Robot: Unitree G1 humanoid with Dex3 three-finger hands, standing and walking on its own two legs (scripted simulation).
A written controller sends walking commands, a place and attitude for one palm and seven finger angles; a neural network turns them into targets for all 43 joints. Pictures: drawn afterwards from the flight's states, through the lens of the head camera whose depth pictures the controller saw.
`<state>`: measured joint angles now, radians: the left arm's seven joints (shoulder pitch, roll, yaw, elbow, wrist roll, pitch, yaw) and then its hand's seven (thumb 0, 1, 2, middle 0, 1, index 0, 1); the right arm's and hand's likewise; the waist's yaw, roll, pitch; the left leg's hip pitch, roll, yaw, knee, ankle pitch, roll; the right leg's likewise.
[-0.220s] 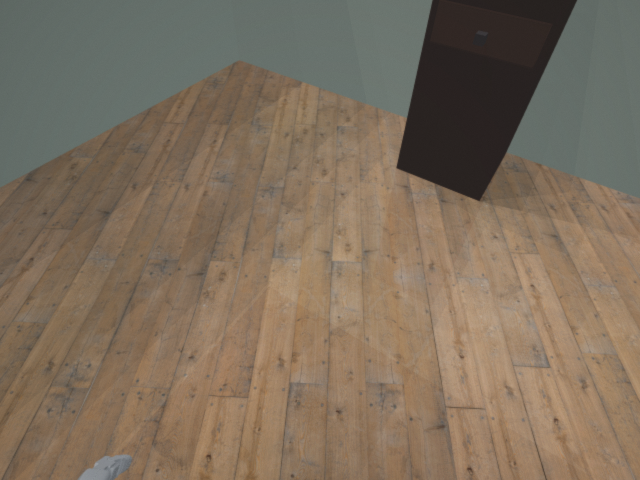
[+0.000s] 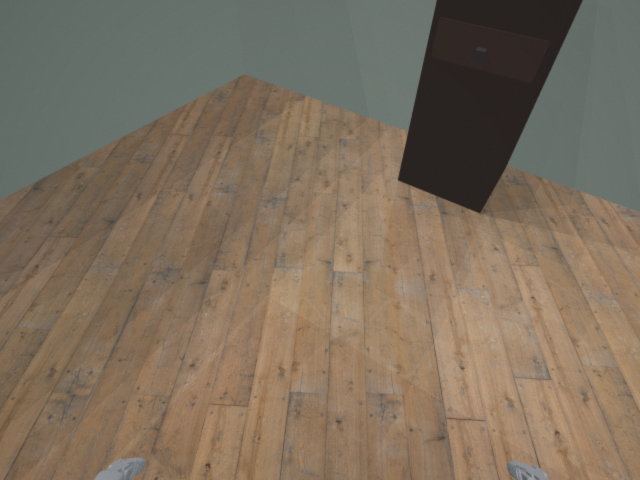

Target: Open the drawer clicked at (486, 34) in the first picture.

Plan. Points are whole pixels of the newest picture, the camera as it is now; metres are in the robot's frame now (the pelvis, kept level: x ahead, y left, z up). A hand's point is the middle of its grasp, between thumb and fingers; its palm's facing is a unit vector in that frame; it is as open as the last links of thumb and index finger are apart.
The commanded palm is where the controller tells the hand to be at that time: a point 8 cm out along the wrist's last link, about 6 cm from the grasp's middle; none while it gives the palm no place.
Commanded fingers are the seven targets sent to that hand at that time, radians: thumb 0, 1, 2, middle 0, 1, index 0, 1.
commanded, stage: stand and wait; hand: left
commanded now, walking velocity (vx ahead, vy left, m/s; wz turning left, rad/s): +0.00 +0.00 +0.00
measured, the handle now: (481, 53) +1.53 -0.50 -0.06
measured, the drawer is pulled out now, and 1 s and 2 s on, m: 0.00 0.00 0.00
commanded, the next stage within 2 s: look at it before walking up in 0.70 s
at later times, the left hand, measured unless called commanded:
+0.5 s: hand out of the picture +0.05 +0.24 -0.15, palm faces -0.02 -0.94 -0.34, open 7.3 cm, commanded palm none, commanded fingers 0.00 0.90 0.90 -0.20 -0.30 -0.20 -0.30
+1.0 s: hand out of the picture +0.05 +0.23 -0.15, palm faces -0.04 -0.94 -0.33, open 7.3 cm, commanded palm none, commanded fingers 0.00 0.90 0.90 -0.20 -0.30 -0.20 -0.30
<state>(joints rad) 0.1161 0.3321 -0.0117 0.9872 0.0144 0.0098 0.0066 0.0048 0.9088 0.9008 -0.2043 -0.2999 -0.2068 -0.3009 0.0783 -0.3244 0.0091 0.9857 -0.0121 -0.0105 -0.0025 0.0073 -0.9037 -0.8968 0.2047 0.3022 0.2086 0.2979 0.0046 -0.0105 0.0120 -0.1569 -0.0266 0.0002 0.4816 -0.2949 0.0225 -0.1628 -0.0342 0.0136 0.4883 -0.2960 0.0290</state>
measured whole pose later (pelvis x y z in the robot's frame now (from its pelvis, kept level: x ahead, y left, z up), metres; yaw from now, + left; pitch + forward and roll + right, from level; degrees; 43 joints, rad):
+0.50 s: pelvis -0.02 -0.01 +0.01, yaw +0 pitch -3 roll +0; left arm 0.15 0.34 -0.01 1.08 0.01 0.01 0.00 0.01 0.91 0.90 -0.20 -0.30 -0.21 -0.30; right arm 0.13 -0.35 0.01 1.10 -0.01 0.00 0.00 0.01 -0.90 -0.90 0.20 0.30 0.21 0.30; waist 0.00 0.00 0.04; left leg -0.14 -0.01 -0.01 0.40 -0.22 0.00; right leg -0.15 -0.02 0.00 0.41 -0.22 0.01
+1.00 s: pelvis -0.03 -0.02 +0.01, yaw +0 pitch -2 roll +0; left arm 0.13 0.34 -0.01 1.09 0.02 0.00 0.00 0.00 0.91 0.90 -0.20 -0.30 -0.21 -0.30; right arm 0.12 -0.34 0.01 1.11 -0.01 -0.01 0.00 0.01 -0.90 -0.90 0.20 0.30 0.21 0.30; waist 0.00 -0.01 0.04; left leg -0.15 0.00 -0.01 0.38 -0.20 0.00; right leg -0.16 -0.01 0.01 0.39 -0.20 0.00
